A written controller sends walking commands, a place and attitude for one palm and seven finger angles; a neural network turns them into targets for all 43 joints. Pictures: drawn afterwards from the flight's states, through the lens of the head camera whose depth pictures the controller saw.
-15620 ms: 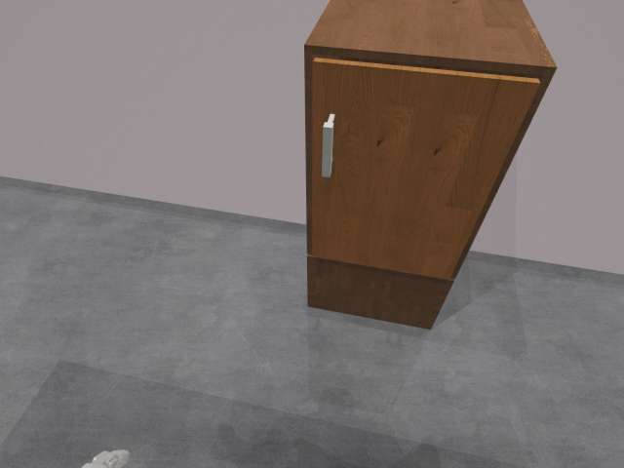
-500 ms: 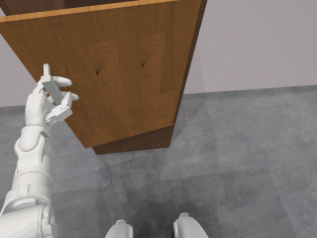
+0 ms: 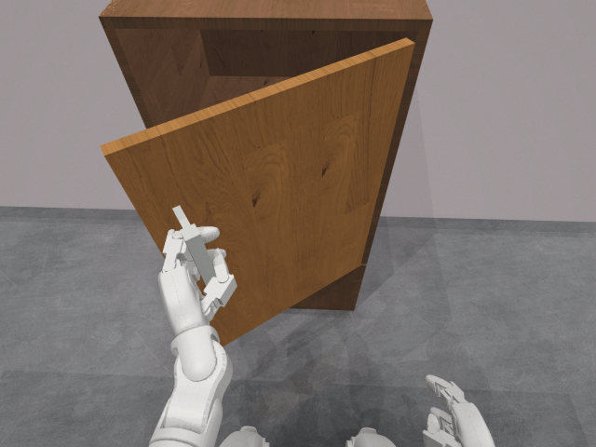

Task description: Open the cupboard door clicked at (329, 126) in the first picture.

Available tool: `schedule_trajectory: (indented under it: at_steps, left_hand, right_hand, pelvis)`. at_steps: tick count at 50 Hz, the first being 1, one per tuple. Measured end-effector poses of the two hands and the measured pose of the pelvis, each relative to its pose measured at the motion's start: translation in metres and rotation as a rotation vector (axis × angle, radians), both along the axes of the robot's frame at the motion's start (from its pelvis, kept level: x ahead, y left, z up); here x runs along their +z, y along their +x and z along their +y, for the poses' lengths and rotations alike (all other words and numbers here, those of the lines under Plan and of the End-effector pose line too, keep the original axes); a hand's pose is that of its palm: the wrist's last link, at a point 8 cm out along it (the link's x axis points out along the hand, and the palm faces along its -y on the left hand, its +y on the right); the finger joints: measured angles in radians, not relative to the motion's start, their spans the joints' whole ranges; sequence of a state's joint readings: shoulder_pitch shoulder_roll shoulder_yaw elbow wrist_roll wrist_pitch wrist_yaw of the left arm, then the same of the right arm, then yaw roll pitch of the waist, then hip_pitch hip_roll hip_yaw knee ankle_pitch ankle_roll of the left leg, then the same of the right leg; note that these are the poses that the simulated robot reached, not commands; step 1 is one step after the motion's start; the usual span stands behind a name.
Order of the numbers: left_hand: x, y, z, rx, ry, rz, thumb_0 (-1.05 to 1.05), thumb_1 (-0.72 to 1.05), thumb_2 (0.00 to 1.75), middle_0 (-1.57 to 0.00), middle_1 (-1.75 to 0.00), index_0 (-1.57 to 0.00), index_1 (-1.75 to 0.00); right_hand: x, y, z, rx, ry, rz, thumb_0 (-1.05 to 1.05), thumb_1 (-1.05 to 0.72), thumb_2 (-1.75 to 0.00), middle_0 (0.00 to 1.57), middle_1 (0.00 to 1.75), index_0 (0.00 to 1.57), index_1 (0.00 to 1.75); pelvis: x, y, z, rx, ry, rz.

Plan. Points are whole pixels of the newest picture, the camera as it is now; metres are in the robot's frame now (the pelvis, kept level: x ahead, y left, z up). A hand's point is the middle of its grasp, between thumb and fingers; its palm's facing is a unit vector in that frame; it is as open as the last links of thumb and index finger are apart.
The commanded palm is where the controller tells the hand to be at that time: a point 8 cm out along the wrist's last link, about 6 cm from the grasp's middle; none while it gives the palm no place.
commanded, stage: pull the door open along its arc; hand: left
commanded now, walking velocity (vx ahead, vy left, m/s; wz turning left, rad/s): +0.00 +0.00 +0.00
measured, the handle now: (196, 249) +0.36 +0.16 +0.06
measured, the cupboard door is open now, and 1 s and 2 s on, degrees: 35 41 43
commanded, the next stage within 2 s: open thumb and fingers to let go in 0.14 s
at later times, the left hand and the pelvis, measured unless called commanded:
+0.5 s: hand (248, 299) +0.29 +0.08 +0.05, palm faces +0.42 -0.91 -0.02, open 7.2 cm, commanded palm +0.24 +0.12 +0.05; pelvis +0.00 -0.02 +0.00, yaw +1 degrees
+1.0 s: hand (247, 301) +0.29 +0.09 +0.05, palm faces +0.38 -0.93 -0.02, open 14.8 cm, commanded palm +0.25 +0.12 +0.05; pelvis +0.00 +0.01 +0.00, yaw +1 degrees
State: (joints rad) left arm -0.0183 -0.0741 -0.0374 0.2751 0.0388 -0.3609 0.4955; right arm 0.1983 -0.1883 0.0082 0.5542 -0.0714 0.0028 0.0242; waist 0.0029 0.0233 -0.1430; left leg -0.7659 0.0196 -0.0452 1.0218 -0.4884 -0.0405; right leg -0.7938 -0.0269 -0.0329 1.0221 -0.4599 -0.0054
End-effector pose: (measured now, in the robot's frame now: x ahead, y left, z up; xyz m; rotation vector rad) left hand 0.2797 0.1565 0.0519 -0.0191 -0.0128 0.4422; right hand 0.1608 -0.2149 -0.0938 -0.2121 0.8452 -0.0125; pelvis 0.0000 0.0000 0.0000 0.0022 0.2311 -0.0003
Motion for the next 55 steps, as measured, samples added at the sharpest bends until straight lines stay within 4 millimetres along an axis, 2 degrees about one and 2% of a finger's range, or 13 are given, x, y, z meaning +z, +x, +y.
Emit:
schedule_trajectory:
  at_steps: [5, 12, 15, 20, 26, 36, 40, 49, 55]
  left_hand:
    - [0.001, -0.017, -0.017, 0.019, 0.007, 0.015, 0.01, 0.74, 0.78, -0.37, -1.35, -0.38, -1.35]
    - [0.003, -0.042, -0.042, -0.052, 0.026, 0.047, 0.01, 0.73, 0.76, -0.37, -1.35, -0.37, -1.35]
    - [0.002, -0.044, -0.046, -0.051, 0.039, 0.038, 0.00, 0.72, 0.77, -0.38, -1.35, -0.37, -1.35]
    - [0.000, -0.033, -0.039, -0.018, 0.038, 0.021, 0.00, 0.66, 0.78, -0.40, -1.34, -0.38, -1.34]
    - [0.001, -0.028, -0.032, -0.014, 0.031, 0.034, 0.01, 0.43, 0.69, -0.38, -1.30, -0.37, -1.30]
    - [0.000, -0.036, -0.029, -0.026, 0.016, 0.039, 0.00, -0.17, 0.44, -0.33, -1.23, -0.33, -1.24]
    - [-0.002, -0.035, -0.027, -0.031, 0.021, 0.031, 0.00, -0.34, 0.37, -0.31, -1.17, -0.31, -1.17]
    - [-0.001, -0.030, -0.030, -0.054, 0.032, 0.025, -0.01, -0.48, 0.31, -0.25, -0.86, -0.25, -0.86]
    - [0.000, -0.030, -0.026, -0.061, 0.026, 0.034, -0.01, -0.49, 0.31, -0.34, -0.70, -0.32, -0.74]
  right_hand:
    - [0.002, 0.005, -0.004, 0.019, -0.006, -0.015, 0.01, -0.90, -0.90, 0.20, 0.30, 0.20, 0.30]
    - [0.007, 0.010, -0.012, 0.009, -0.005, -0.049, 0.01, -0.90, -0.90, 0.20, 0.30, 0.20, 0.30]
    - [0.006, 0.012, -0.015, 0.013, -0.018, -0.060, 0.01, -0.90, -0.90, 0.20, 0.30, 0.20, 0.30]
    - [0.000, 0.014, -0.016, 0.016, -0.031, -0.047, 0.01, -0.90, -0.90, 0.20, 0.30, 0.20, 0.30]
    - [-0.002, 0.011, -0.012, 0.009, -0.016, -0.036, 0.01, -0.90, -0.90, 0.20, 0.30, 0.20, 0.30]
    - [0.001, 0.004, -0.006, 0.003, -0.022, -0.032, 0.01, -0.90, -0.90, 0.20, 0.30, 0.20, 0.30]
    - [0.001, 0.004, -0.003, 0.007, -0.031, -0.037, 0.01, -0.90, -0.90, 0.20, 0.30, 0.20, 0.30]
    - [0.000, 0.005, 0.010, 0.015, -0.028, -0.045, 0.01, -0.90, -0.90, 0.20, 0.30, 0.20, 0.30]
    - [0.000, 0.004, 0.018, 0.025, -0.019, -0.042, 0.01, -0.90, -0.90, 0.20, 0.30, 0.20, 0.30]
  pelvis:
    - [0.001, 0.000, -0.007, 0.010, 0.003, -0.011]
    - [0.004, 0.004, -0.014, 0.012, 0.009, -0.028]
    - [0.002, 0.003, -0.016, 0.019, 0.009, -0.031]
    - [-0.001, -0.001, -0.019, 0.021, 0.011, -0.022]
    - [0.000, 0.000, -0.016, 0.019, 0.010, -0.018]
    - [0.001, 0.002, -0.007, 0.013, 0.006, -0.024]
    - [-0.002, -0.001, -0.003, 0.014, 0.001, -0.022]
    - [-0.004, -0.005, 0.005, 0.014, -0.008, -0.018]
    - [-0.004, -0.007, 0.009, 0.014, -0.012, -0.022]
